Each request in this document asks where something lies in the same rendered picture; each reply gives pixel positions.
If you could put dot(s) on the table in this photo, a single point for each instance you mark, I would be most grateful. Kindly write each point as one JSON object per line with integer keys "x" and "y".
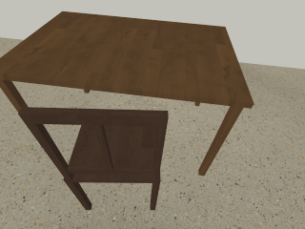
{"x": 125, "y": 55}

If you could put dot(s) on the chair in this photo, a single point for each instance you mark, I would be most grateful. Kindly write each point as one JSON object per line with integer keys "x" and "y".
{"x": 112, "y": 146}

